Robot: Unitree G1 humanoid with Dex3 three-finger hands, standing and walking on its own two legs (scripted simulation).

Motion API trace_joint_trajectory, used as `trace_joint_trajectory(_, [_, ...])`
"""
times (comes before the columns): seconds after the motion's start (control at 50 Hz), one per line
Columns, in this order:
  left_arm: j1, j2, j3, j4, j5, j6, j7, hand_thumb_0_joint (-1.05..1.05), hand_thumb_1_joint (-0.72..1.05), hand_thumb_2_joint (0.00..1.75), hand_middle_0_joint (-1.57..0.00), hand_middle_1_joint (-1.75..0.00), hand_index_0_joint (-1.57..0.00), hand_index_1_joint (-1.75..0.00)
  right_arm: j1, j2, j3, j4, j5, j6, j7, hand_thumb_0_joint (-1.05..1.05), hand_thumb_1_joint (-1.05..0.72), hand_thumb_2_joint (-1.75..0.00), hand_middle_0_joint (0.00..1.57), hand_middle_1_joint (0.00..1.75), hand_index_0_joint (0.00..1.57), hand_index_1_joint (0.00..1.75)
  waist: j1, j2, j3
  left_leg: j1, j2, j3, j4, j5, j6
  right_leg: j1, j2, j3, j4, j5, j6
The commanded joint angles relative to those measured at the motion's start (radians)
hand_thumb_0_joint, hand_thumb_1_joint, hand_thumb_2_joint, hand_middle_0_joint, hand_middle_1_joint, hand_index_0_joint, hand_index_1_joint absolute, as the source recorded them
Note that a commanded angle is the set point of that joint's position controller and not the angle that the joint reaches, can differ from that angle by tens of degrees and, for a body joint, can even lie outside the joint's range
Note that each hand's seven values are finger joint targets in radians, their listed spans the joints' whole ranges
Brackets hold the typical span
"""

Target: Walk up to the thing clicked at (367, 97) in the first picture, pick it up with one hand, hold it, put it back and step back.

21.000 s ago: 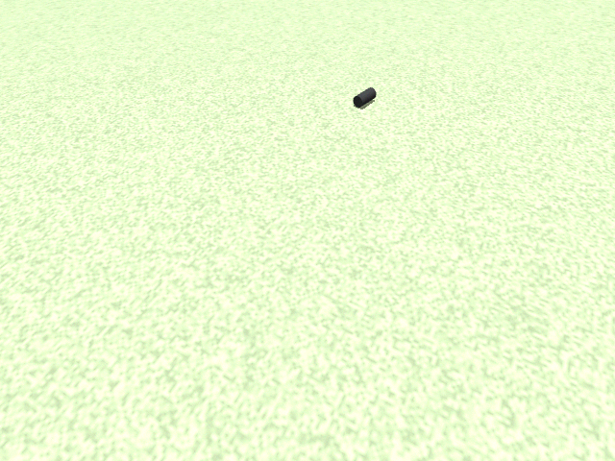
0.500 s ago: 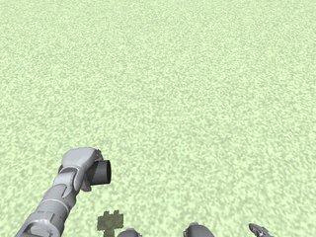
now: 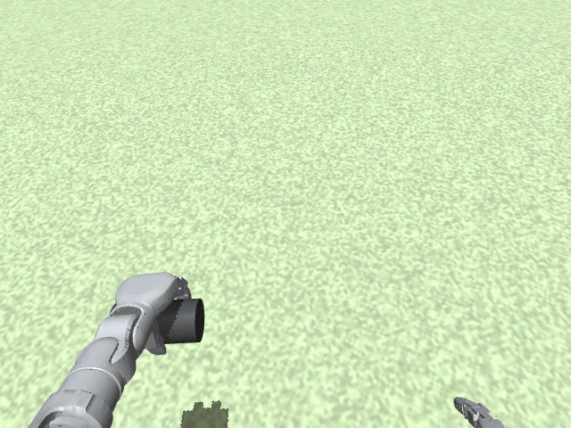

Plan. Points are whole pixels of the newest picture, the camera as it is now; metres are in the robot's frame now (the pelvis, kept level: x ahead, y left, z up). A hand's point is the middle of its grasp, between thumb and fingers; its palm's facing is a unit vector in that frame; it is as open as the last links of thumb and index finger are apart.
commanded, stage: hold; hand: left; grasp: from above
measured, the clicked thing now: (158, 322) +0.31 +0.23 -0.09
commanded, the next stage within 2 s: crouch in 1.42 s
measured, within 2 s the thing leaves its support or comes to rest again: neither
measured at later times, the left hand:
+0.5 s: hand (153, 326) +0.28 +0.22 -0.04, palm faces -0.48 -0.05 -0.88, open 9.7 cm
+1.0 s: hand (151, 325) +0.27 +0.21 -0.02, palm faces -0.47 -0.04 -0.88, open 9.7 cm
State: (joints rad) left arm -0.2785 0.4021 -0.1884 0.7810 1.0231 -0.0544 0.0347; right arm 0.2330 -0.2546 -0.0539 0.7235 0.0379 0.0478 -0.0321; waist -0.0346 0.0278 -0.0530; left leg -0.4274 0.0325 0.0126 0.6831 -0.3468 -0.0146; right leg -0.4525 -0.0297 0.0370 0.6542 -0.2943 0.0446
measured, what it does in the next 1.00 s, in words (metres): stands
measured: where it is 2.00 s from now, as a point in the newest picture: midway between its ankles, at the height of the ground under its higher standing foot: outside the picture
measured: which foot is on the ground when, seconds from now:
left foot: down 0.00-1.00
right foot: down 0.00-1.00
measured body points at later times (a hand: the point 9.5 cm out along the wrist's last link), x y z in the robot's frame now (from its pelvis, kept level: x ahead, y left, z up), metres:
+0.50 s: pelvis -0.01 +0.00 +0.01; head +0.00 -0.02 +0.46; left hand +0.30 +0.22 +0.01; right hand +0.11 -0.26 -0.11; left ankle +0.00 +0.13 -0.72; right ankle +0.02 -0.15 -0.72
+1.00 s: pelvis -0.02 -0.01 +0.01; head -0.01 -0.03 +0.46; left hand +0.29 +0.21 +0.03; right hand +0.13 -0.26 -0.10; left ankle +0.00 +0.13 -0.72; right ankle +0.02 -0.15 -0.72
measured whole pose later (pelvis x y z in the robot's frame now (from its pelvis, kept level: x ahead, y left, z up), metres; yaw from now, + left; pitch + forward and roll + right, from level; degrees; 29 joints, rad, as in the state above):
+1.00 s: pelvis -0.02 -0.01 +0.01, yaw +0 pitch +0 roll +0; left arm -0.23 0.42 -0.20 0.62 0.99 -0.07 -0.07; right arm 0.18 -0.25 -0.03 0.70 0.05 0.05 -0.06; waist 0.01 0.05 -0.01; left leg -0.29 0.03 0.02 0.54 -0.26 -0.02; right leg -0.32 -0.03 0.04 0.54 -0.22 0.04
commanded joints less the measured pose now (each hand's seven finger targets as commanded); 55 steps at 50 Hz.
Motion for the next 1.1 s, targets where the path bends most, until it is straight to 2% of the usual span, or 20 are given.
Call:
trace_joint_trajectory(0.0, [-0.379,0.245,0.11,-0.249,-0.008,-0.006,0.045,0.0,0.76,0.71,-1.16,-0.4,-1.14,-0.43,-0.032,-0.15,-0.05,-0.122,0.002,-0.037,-0.017,0.0,-0.89,-0.89,0.2,0.3,0.2,0.3,0.003,0.035,-0.304,0.174,-0.046,0.008,-0.099,0.314,0.008,0.12,0.052,-0.043,-0.092,0.239,-0.046])
trace_joint_trajectory(0.04, [-0.374,0.227,0.095,-0.255,-0.006,-0.005,0.038,0.0,0.77,0.71,-1.17,-0.4,-1.15,-0.43,-0.037,-0.144,-0.047,-0.122,0.003,-0.037,-0.017,0.0,-0.89,-0.9,0.2,0.3,0.2,0.3,0.0,0.031,-0.289,0.169,-0.045,0.009,-0.103,0.32,0.009,0.124,0.054,-0.04,-0.092,0.246,-0.046])
trace_joint_trajectory(0.06, [-0.357,0.233,0.103,-0.247,-0.008,-0.004,0.035,0.0,0.77,0.72,-1.18,-0.4,-1.15,-0.43,-0.044,-0.144,-0.046,-0.125,0.005,-0.037,-0.018,0.0,-0.89,-0.9,0.2,0.3,0.2,0.3,0.009,0.027,-0.286,0.172,-0.047,0.012,-0.109,0.316,0.01,0.129,0.053,-0.041,-0.099,0.243,-0.046])
trace_joint_trajectory(0.12, [-0.35,0.235,0.105,-0.246,-0.007,0.0,0.031,0.0,0.78,0.71,-1.18,-0.41,-1.16,-0.44,-0.046,-0.147,-0.047,-0.127,0.006,-0.035,-0.018,0.0,-0.89,-0.9,0.2,0.3,0.2,0.3,0.006,0.014,-0.266,0.168,-0.048,0.015,-0.122,0.294,0.013,0.137,0.052,-0.038,-0.111,0.226,-0.045])
trace_joint_trajectory(0.14, [-0.38,0.242,0.108,-0.29,-0.011,-0.003,0.029,0.0,0.8,0.71,-1.19,-0.42,-1.17,-0.44,-0.056,-0.145,-0.047,-0.131,0.005,-0.035,-0.019,0.0,-0.89,-0.89,0.2,0.3,0.2,0.3,0.014,0.041,-0.281,0.182,-0.047,0.016,-0.127,0.284,0.011,0.134,0.052,-0.038,-0.116,0.214,-0.046])
trace_joint_trajectory(0.22, [-0.35,0.229,0.097,-0.266,-0.006,0.002,0.018,0.0,0.78,0.71,-1.18,-0.41,-1.16,-0.43,-0.069,-0.14,-0.041,-0.137,0.008,-0.035,-0.02,0.0,-0.89,-0.9,0.2,0.3,0.2,0.3,0.014,0.013,-0.244,0.17,-0.048,0.014,-0.148,0.248,0.015,0.139,0.052,-0.036,-0.134,0.181,-0.045])
trace_joint_trajectory(0.32, [-0.37,0.248,0.108,-0.308,-0.016,-0.008,0.002,0.0,0.8,0.69,-1.18,-0.43,-1.17,-0.45,-0.081,-0.141,-0.038,-0.144,0.009,-0.038,-0.023,0.0,-0.89,-0.9,0.2,0.3,0.2,0.3,0.023,0.037,-0.268,0.197,-0.044,0.011,-0.163,0.242,0.013,0.148,0.054,-0.038,-0.143,0.167,-0.047])
trace_joint_trajectory(0.34, [-0.341,0.236,0.103,-0.283,-0.011,-0.005,0.001,0.0,0.79,0.69,-1.19,-0.41,-1.17,-0.43,-0.086,-0.138,-0.036,-0.147,0.009,-0.039,-0.023,0.0,-0.89,-0.9,0.2,0.3,0.2,0.3,0.02,0.008,-0.246,0.185,-0.046,0.012,-0.164,0.238,0.017,0.157,0.053,-0.037,-0.147,0.166,-0.045])
trace_joint_trajectory(0.4, [-0.368,0.237,0.105,-0.309,-0.023,-0.007,0.001,0.0,0.82,0.68,-1.19,-0.44,-1.18,-0.45,-0.093,-0.136,-0.032,-0.147,0.01,-0.041,-0.026,0.0,-0.89,-0.9,0.2,0.3,0.2,0.3,0.015,0.014,-0.237,0.189,-0.048,0.017,-0.172,0.215,0.019,0.158,0.05,-0.032,-0.159,0.15,-0.043])
trace_joint_trajectory(0.46, [-0.359,0.25,0.113,-0.322,-0.023,-0.013,-0.003,0.0,0.82,0.68,-1.19,-0.44,-1.18,-0.45,-0.104,-0.134,-0.031,-0.148,0.012,-0.044,-0.027,0.0,-0.89,-0.9,0.2,0.3,0.2,0.3,0.03,0.024,-0.24,0.195,-0.046,0.013,-0.184,0.207,0.015,0.164,0.052,-0.035,-0.163,0.134,-0.046])
trace_joint_trajectory(0.48, [-0.332,0.239,0.107,-0.298,-0.021,-0.01,-0.004,0.0,0.82,0.69,-1.2,-0.44,-1.19,-0.45,-0.106,-0.135,-0.031,-0.147,0.011,-0.044,-0.027,0.0,-0.89,-0.9,0.2,0.3,0.2,0.3,0.024,0.025,-0.23,0.197,-0.047,0.015,-0.184,0.209,0.016,0.159,0.05,-0.035,-0.167,0.137,-0.045])
trace_joint_trajectory(0.5, [-0.383,0.247,0.108,-0.343,-0.025,-0.014,-0.007,0.0,0.83,0.68,-1.19,-0.45,-1.18,-0.46,-0.108,-0.135,-0.031,-0.148,0.011,-0.045,-0.028,0.0,-0.89,-0.9,0.2,0.3,0.2,0.3,0.024,0.035,-0.25,0.205,-0.044,0.013,-0.185,0.216,0.015,0.165,0.052,-0.033,-0.165,0.146,-0.045])
trace_joint_trajectory(0.54, [-0.365,0.241,0.104,-0.333,-0.025,-0.012,-0.009,0.0,0.83,0.69,-1.2,-0.45,-1.19,-0.46,-0.117,-0.132,-0.03,-0.15,0.012,-0.045,-0.03,0.0,-0.89,-0.9,0.2,0.3,0.2,0.3,0.023,0.029,-0.239,0.211,-0.046,0.014,-0.19,0.206,0.016,0.162,0.052,-0.035,-0.172,0.136,-0.045])
trace_joint_trajectory(0.64, [-0.355,0.246,0.109,-0.345,-0.033,-0.011,-0.021,0.0,0.82,0.69,-1.18,-0.46,-1.18,-0.47,-0.127,-0.133,-0.026,-0.154,0.013,-0.047,-0.032,0.0,-0.9,-0.9,0.2,0.3,0.2,0.3,0.031,0.017,-0.227,0.212,-0.047,0.015,-0.205,0.197,0.017,0.172,0.05,-0.035,-0.185,0.124,-0.046])
trace_joint_trajectory(0.68, [-0.365,0.24,0.1,-0.357,-0.033,-0.013,-0.03,0.0,0.83,0.71,-1.19,-0.47,-1.18,-0.48,-0.131,-0.131,-0.023,-0.156,0.012,-0.048,-0.033,0.0,-0.9,-0.9,0.2,0.3,0.2,0.3,0.022,0.02,-0.215,0.219,-0.044,0.014,-0.212,0.183,0.018,0.166,0.05,-0.035,-0.192,0.114,-0.045])
trace_joint_trajectory(0.78, [-0.352,0.262,0.12,-0.374,-0.038,-0.02,-0.041,0.0,0.82,0.68,-1.18,-0.46,-1.18,-0.47,-0.14,-0.13,-0.02,-0.159,0.012,-0.048,-0.037,0.0,-0.9,-0.9,0.2,0.3,0.2,0.3,0.038,0.026,-0.23,0.229,-0.047,0.012,-0.217,0.205,0.017,0.193,0.05,-0.037,-0.197,0.13,-0.045])
trace_joint_trajectory(0.98, [-0.359,0.247,0.108,-0.42,-0.042,-0.013,-0.052,0.0,0.82,0.71,-1.17,-0.5,-1.17,-0.5,-0.159,-0.123,-0.016,-0.161,0.015,-0.044,-0.042,0.0,-0.9,-0.9,0.2,0.3,0.2,0.3,0.04,0.019,-0.231,0.259,-0.048,0.019,-0.225,0.249,0.019,0.209,0.048,-0.037,-0.207,0.17,-0.044])
trace_joint_trajectory(1.0, [-0.344,0.258,0.118,-0.39,-0.039,-0.011,-0.054,0.0,0.81,0.74,-1.19,-0.49,-1.18,-0.5,-0.161,-0.124,-0.016,-0.16,0.013,-0.042,-0.044,0.0,-0.9,-0.9,0.2,0.3,0.2,0.3,0.039,0.019,-0.219,0.256,-0.049,0.019,-0.226,0.243,0.02,0.208,0.048,-0.038,-0.213,0.164,-0.043])
trace_joint_trajectory(1.04, [-0.324,0.236,0.104,-0.37,-0.035,-0.008,-0.058,0.0,0.8,0.71,-1.17,-0.49,-1.16,-0.5,-0.16,-0.12,-0.013,-0.158,0.014,-0.039,-0.044,0.0,-0.9,-0.9,0.2,0.3,0.2,0.3,0.037,-0.003,-0.201,0.248,-0.049,0.018,-0.228,0.237,0.022,0.2,0.048,-0.038,-0.213,0.158,-0.043])
trace_joint_trajectory(1.08, [-0.328,0.255,0.119,-0.393,-0.034,-0.01,-0.059,0.0,0.77,0.68,-1.14,-0.49,-1.14,-0.49,-0.165,-0.118,-0.013,-0.165,0.014,-0.037,-0.044,0.0,-0.9,-0.9,0.2,0.3,0.2,0.3,0.045,0.004,-0.211,0.248,-0.052,0.02,-0.231,0.235,0.023,0.215,0.044,-0.037,-0.22,0.155,-0.042])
